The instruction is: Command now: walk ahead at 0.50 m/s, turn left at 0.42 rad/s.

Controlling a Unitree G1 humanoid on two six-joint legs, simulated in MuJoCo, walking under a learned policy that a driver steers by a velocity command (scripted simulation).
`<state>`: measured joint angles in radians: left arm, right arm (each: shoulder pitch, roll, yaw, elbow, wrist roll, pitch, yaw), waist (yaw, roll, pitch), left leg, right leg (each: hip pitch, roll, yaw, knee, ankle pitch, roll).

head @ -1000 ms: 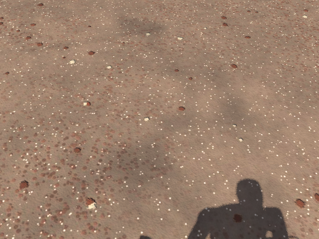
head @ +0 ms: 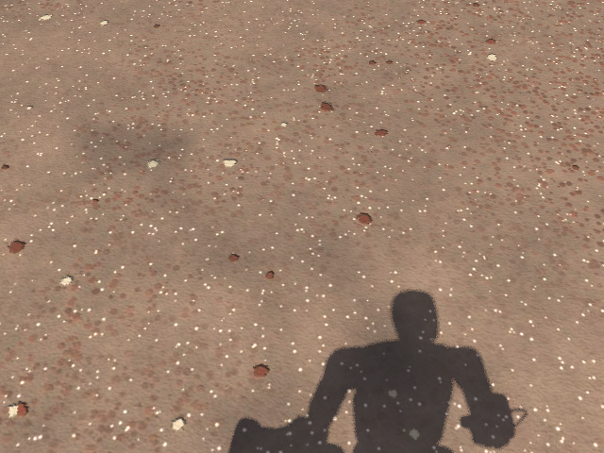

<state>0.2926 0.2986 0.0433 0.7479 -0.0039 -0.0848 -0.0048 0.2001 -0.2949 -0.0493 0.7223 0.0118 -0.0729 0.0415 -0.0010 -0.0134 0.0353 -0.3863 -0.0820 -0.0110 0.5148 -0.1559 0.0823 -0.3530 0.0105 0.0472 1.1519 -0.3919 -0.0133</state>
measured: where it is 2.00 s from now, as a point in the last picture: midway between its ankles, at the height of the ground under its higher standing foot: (146, 262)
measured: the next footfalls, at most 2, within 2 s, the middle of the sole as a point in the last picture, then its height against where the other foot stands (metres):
right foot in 0.36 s outside the picture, level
left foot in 0.88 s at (199, 409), level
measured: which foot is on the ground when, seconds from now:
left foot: down 0.00-0.38, up 0.40-0.86, down 0.88-1.00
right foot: up 0.00-0.34, down 0.36-0.88, up 0.90-1.00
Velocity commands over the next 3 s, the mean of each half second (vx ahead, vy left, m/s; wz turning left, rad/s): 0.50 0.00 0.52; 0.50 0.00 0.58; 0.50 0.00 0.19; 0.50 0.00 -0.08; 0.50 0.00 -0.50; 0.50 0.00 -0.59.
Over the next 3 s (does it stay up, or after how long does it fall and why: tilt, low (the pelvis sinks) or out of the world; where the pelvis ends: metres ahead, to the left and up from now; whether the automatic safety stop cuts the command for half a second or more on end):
stays up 1.49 0.67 -0.01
